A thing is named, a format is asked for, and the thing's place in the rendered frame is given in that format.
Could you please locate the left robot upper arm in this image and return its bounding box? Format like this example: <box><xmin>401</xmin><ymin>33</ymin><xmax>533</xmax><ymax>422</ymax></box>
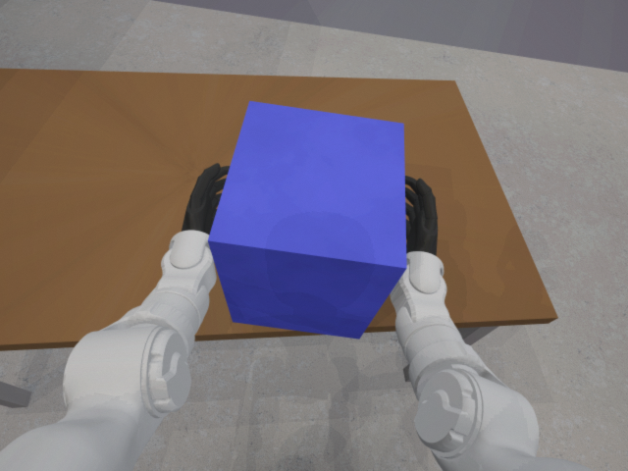
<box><xmin>0</xmin><ymin>326</ymin><xmax>191</xmax><ymax>471</ymax></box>

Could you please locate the carton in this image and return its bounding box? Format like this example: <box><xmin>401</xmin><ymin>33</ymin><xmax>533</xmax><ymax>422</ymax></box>
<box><xmin>208</xmin><ymin>101</ymin><xmax>407</xmax><ymax>339</ymax></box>

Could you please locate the table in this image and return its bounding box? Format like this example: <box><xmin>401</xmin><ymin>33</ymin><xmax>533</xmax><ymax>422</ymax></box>
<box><xmin>0</xmin><ymin>69</ymin><xmax>558</xmax><ymax>408</ymax></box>

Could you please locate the robot left hand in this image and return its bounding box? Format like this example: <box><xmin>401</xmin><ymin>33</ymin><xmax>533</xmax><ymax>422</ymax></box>
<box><xmin>182</xmin><ymin>163</ymin><xmax>230</xmax><ymax>235</ymax></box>

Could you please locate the right robot forearm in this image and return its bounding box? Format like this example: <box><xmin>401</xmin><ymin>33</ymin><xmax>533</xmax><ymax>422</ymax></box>
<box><xmin>390</xmin><ymin>251</ymin><xmax>508</xmax><ymax>401</ymax></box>

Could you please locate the robot right hand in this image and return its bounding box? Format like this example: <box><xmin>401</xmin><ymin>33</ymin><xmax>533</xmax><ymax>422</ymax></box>
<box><xmin>405</xmin><ymin>176</ymin><xmax>438</xmax><ymax>256</ymax></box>

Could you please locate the left robot forearm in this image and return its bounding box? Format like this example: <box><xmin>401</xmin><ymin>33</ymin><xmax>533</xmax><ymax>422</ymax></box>
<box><xmin>63</xmin><ymin>230</ymin><xmax>217</xmax><ymax>407</ymax></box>

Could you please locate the right robot upper arm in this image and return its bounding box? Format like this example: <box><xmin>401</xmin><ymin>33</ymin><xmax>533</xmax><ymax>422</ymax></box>
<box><xmin>414</xmin><ymin>368</ymin><xmax>594</xmax><ymax>471</ymax></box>

